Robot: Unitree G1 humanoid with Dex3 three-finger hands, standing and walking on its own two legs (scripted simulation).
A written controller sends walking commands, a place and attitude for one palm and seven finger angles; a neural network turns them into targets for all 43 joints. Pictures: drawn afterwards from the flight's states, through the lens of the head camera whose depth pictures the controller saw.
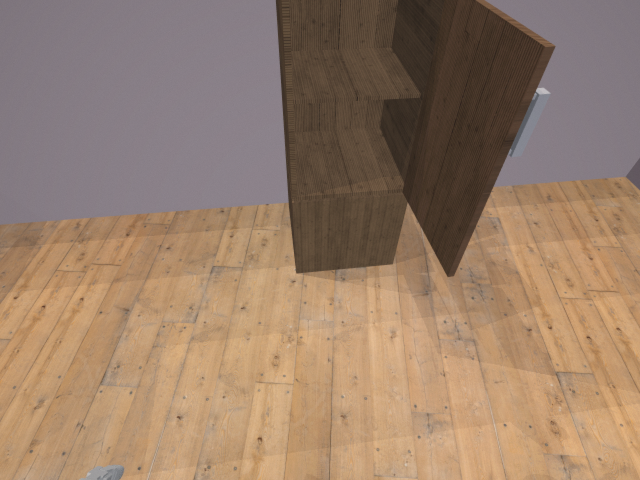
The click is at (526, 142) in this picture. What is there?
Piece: cupboard door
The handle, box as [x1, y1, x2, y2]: [508, 88, 550, 156]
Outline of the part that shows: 544,88 537,88 508,153 510,156 518,156 521,154 550,93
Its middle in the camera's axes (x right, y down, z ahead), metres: +0.39 -0.22 +0.76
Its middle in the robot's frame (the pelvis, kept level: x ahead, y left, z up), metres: +0.75 -0.34 +0.07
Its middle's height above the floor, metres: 0.84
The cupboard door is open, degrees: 94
